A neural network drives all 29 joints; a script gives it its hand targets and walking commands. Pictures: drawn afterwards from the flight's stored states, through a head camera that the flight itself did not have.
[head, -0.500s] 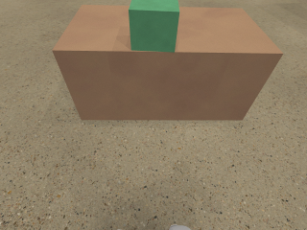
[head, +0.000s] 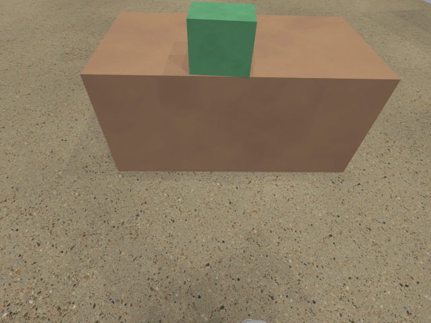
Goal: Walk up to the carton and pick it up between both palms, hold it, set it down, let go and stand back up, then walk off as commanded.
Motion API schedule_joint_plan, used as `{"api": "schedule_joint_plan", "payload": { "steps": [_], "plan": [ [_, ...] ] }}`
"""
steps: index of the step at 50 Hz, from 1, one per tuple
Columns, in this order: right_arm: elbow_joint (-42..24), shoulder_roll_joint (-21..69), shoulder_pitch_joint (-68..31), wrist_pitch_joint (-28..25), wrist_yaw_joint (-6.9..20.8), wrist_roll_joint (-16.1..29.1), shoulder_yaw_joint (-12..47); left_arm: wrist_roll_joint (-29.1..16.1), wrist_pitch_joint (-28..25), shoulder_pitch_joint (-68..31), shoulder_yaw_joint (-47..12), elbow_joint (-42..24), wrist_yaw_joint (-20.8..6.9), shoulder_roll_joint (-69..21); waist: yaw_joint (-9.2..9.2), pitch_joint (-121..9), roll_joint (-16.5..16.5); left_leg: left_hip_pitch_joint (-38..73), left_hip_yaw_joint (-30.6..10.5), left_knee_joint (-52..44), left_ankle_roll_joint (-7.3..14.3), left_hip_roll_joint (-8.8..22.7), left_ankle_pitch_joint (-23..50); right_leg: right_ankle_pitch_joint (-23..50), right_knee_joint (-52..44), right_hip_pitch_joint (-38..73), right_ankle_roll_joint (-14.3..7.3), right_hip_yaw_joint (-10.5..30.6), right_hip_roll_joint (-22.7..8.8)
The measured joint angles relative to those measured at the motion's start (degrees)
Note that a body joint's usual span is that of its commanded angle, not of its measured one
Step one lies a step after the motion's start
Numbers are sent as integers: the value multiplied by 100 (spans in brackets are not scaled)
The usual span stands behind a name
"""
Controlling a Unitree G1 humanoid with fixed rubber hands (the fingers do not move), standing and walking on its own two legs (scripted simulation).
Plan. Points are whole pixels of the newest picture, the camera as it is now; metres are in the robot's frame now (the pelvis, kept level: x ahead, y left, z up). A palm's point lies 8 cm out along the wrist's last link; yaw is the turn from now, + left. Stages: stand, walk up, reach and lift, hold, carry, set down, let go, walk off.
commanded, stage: stand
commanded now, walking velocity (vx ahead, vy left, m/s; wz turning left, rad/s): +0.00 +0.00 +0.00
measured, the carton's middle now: (221, 39) +1.18 -0.06 +0.01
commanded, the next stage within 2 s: none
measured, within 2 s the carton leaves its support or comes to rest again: neither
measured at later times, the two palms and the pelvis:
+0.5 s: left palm out of the picture +0.09 +0.30 -0.11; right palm out of the picture +0.04 -0.30 -0.11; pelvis +0.00 +0.01 +0.00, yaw +0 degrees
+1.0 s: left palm out of the picture +0.09 +0.30 -0.11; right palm out of the picture +0.05 -0.30 -0.11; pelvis +0.00 +0.01 +0.00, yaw +0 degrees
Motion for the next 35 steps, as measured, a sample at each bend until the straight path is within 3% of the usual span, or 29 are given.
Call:
{"api": "schedule_joint_plan", "payload": {
  "steps": [35],
  "plan": [
    [-55, 0, 0, 0, 0, 0, 0, 0, 3, 0, 0, 69, 2, 0, 0, -7, 0, 0, 0, -19, 0, 0, -2, 50, -157, 68, 64, 0, -15]
  ]
}}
